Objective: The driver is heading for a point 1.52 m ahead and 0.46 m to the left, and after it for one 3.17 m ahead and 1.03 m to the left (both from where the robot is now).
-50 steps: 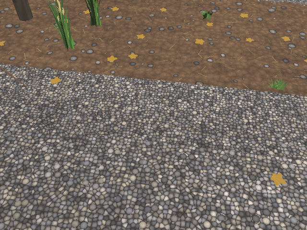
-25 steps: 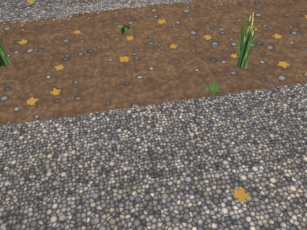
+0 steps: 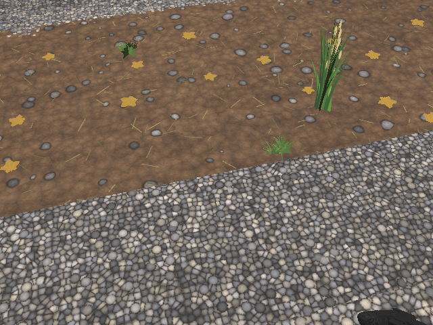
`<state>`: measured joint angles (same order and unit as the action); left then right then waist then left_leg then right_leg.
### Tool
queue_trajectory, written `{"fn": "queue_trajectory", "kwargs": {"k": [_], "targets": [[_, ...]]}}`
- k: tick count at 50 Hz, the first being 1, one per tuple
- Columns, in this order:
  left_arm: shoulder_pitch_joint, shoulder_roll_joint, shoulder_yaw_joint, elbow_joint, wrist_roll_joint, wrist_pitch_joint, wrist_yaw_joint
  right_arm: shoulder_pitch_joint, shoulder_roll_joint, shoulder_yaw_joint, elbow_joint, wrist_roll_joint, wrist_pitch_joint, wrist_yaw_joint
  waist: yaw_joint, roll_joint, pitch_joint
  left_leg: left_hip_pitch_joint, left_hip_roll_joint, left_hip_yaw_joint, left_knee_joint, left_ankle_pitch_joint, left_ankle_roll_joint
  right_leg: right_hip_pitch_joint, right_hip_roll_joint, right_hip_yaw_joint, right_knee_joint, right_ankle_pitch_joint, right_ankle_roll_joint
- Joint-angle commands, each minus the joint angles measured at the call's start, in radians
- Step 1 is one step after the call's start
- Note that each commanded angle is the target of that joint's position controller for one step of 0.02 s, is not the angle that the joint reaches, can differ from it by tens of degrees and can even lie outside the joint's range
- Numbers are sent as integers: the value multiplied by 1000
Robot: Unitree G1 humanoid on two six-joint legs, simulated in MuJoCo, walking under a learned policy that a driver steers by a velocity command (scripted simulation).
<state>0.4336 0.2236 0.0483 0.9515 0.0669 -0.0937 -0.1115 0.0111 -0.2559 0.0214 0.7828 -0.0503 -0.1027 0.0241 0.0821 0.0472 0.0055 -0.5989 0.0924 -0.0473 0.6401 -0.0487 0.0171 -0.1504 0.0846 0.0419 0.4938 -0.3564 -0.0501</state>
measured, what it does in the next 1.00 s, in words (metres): goes down: left foot, then right foot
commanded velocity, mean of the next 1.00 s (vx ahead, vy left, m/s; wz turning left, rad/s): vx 0.50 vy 0.00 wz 0.11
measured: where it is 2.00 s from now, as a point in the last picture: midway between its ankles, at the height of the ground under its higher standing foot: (199, 217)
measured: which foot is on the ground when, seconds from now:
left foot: up 0.00-0.04, down 0.06-0.54, up 0.56-1.00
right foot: down 0.00-0.06, up 0.08-0.50, down 0.52-1.00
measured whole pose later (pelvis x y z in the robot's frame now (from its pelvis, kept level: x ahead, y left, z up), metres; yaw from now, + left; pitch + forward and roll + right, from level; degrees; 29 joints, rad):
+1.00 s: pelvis +0.47 +0.01 -0.05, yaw +12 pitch -1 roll -6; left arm 0.63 0.11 -0.04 1.06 0.10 -0.13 0.02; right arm 0.11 -0.17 0.00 0.79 -0.10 -0.04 0.10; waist 0.11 0.08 0.02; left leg -0.56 0.16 -0.04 0.56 0.40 0.09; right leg 0.05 0.00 -0.33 0.65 -0.67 0.05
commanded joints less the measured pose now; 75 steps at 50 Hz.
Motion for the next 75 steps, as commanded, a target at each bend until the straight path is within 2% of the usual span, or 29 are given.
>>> {"fn": "queue_trajectory", "kwargs": {"k": [1,3,4,5,6,9,14,15,16,17,18,26,28,30,33,37,43,50,51,52,55,57,58,60,62,65,68,71,75], "targets": [[-111,139,36,-109,9,-17,-2,130,-111,-25,9,-9,-13,-4,-118,-63,38,339,-36,57,-10,56,43,-294,-225,244,-88,249,-179],[-151,107,28,-162,24,-26,6,330,-228,-74,51,7,-51,-20,-227,39,-79,699,29,-18,-26,99,156,-426,-89,173,210,231,-67],[22,-36,0,-172,23,-36,15,504,-268,-70,68,22,-47,-30,-198,282,-377,1056,319,-408,-178,282,410,-517,79,30,526,-226,23],[-71,14,7,-179,0,-35,18,568,-210,-55,98,8,-43,-23,-245,260,-256,1024,360,-680,-332,-139,391,-763,44,75,738,-315,18],[-148,65,21,-166,-1,-29,43,464,-170,-54,86,20,-46,-26,-229,124,-60,810,318,-581,-392,-431,294,-810,-33,94,782,-193,-5],[-115,21,15,-124,30,-7,95,273,-22,-12,63,41,-30,-48,-99,33,-13,481,265,-323,-495,-328,222,-537,-178,65,690,-49,-14],[-225,-8,3,-150,-3,11,46,341,-46,-42,128,1,-46,-32,-121,-14,14,430,131,-29,-571,-76,214,-370,-147,-36,361,104,26],[-322,25,22,-185,-86,66,72,337,-98,-64,147,75,-27,-13,-68,-42,35,417,153,-72,-472,157,172,-401,-135,-49,343,219,32],[-331,25,15,-203,-84,91,84,363,-99,-66,153,93,-16,-4,-69,-23,5,443,159,-51,-461,198,167,-400,-138,-47,292,258,37],[-242,-12,-10,-173,20,65,64,369,-59,-59,151,-2,-45,30,-107,65,-4,439,152,-33,-534,26,252,-338,-161,-17,216,232,38],[-264,16,3,-173,29,57,62,380,-68,-69,161,0,-52,43,-116,63,47,417,166,-70,-551,-92,263,-322,-152,-32,199,200,35],[-343,73,32,-226,-24,-22,91,427,-106,-77,193,11,4,20,-107,34,12,390,128,-115,-310,-57,220,46,-123,-74,-83,262,-42],[0,188,69,-166,-17,-40,114,438,81,-26,131,-13,-21,25,12,-296,-263,-30,-115,65,210,-392,74,585,-446,357,-153,256,-337],[6,103,53,-133,5,-42,117,331,-21,-62,143,-2,-40,20,3,-129,0,-208,-35,-41,460,-404,98,374,-466,341,-281,87,-251],[-54,-22,2,-139,-7,-28,120,334,16,-64,129,-14,-23,16,-67,-120,52,-144,17,-45,478,-291,100,207,-414,143,-317,235,-189],[-27,-24,7,-97,51,-18,136,313,113,-40,93,-29,-6,74,-71,-72,52,-81,37,-45,441,-29,78,87,-356,-67,-289,401,-173],[96,-42,-47,13,47,-61,139,140,64,-32,4,-27,17,78,-33,-79,78,-26,68,-28,22,601,66,-11,-289,-218,-158,259,-139],[280,-7,-75,116,13,-42,159,-50,40,-26,-73,-64,66,74,55,-28,233,-116,88,20,-195,401,64,174,-377,-144,14,91,-95],[328,-12,-78,141,16,-27,169,-82,40,-26,-67,-60,65,72,84,-17,241,-118,93,30,-224,417,55,208,-380,-145,33,72,-87],[134,139,4,94,-134,20,195,-216,-5,-54,-97,182,74,87,91,-25,361,-230,36,1,-207,342,46,129,-390,-158,232,228,-56],[213,83,-2,86,-103,53,187,21,12,-62,-13,111,70,98,25,-23,36,252,-42,110,-239,502,71,50,-359,-241,640,396,-24],[51,75,5,50,-100,25,158,476,-161,-138,138,81,97,43,-269,97,-143,932,15,68,-278,846,194,-405,-164,-312,1405,-152,103],[167,16,-16,-13,-104,-18,122,513,-297,-145,155,43,72,26,-192,320,-373,1396,189,-134,140,1253,354,-818,-150,-109,1747,-562,118],[-24,93,-10,-174,-127,-63,106,538,-234,-139,130,61,86,-4,-231,137,-570,1394,278,-406,-45,659,472,-1018,-194,48,1573,-453,129],[-57,31,-28,-190,-123,-43,135,392,-213,-128,101,58,95,-26,-119,-117,-403,984,346,-599,-229,31,432,-1028,-237,32,1486,-267,127],[-165,59,-1,-205,-83,3,169,68,-129,-92,10,71,45,-22,16,-102,17,137,214,-400,-390,-8,308,-700,-288,67,849,0,123],[-223,79,20,-202,-49,-10,157,66,-157,-113,-15,53,38,-56,-5,31,-39,-116,-32,-107,-344,-2,226,-184,-159,-24,368,479,158],[-325,89,21,-243,-93,4,134,170,-145,-121,37,93,31,-64,-40,97,-25,94,48,-199,-354,-153,218,-211,-160,20,178,462,136],[-235,155,58,-215,-75,0,114,273,-77,-115,51,75,52,-54,-9,34,-35,221,15,-233,-102,-286,130,-126,-135,-32,124,201,42]]}}
Velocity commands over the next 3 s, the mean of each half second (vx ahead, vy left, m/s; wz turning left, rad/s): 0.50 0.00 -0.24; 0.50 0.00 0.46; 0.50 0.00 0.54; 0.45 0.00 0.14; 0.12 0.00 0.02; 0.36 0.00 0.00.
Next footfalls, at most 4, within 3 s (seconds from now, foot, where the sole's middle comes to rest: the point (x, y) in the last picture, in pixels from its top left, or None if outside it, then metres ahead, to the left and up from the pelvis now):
0.06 left None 0.22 0.14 -0.77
0.52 right None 0.34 -0.13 -0.77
1.14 left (187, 292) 0.67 0.20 -0.95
1.50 right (234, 222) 0.98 0.04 -0.95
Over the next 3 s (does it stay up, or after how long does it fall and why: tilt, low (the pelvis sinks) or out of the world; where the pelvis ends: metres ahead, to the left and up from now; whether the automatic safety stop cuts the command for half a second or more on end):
stays up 1.23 0.33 -0.18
